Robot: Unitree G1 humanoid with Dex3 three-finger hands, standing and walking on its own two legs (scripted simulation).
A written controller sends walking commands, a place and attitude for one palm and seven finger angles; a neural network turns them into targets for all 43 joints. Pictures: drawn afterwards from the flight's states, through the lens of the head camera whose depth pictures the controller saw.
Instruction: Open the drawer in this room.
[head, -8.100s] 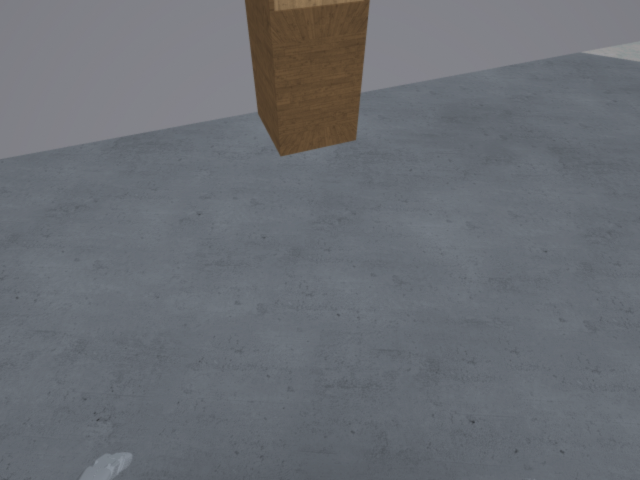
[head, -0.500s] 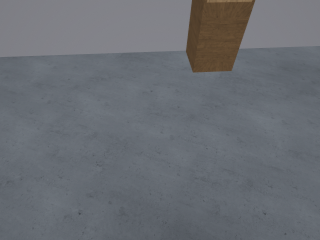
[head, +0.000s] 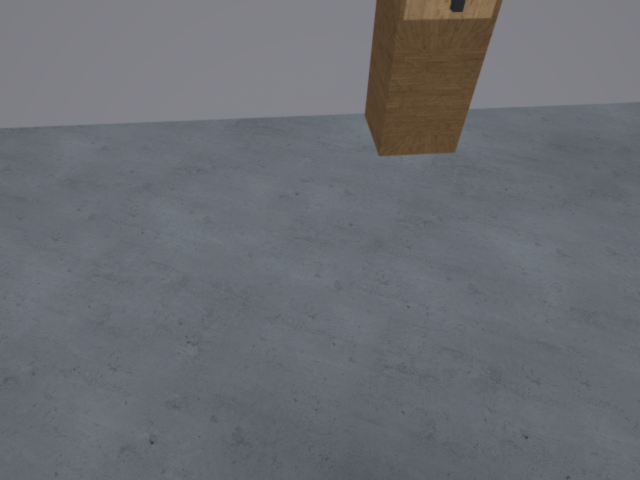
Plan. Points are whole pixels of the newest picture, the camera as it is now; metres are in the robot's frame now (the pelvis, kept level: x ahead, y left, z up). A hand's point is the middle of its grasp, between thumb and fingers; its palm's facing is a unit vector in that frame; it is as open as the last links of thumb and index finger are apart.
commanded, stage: turn or walk to find it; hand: left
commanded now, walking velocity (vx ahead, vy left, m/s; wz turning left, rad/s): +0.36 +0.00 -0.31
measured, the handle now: (455, 3) +1.87 -0.42 -0.01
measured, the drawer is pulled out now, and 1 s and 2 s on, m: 0.00 0.00 0.00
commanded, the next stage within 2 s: stand and wait in 0.02 s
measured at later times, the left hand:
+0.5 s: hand out of the picture +0.08 +0.10 -0.18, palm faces -0.02 -0.99 -0.11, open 7.3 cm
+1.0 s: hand (196, 452) +0.20 +0.21 -0.17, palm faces +0.00 -0.95 -0.31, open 7.3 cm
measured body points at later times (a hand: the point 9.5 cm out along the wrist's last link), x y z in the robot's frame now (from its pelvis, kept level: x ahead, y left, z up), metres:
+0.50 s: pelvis +0.11 -0.04 -0.01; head +0.14 -0.04 +0.44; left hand +0.08 +0.15 -0.17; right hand +0.11 -0.27 -0.17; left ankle +0.13 +0.10 -0.74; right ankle +0.03 -0.11 -0.74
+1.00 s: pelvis +0.13 -0.01 -0.01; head +0.16 -0.02 +0.44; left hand +0.20 +0.26 -0.15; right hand +0.15 -0.24 -0.18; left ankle +0.13 +0.10 -0.74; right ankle +0.03 -0.11 -0.74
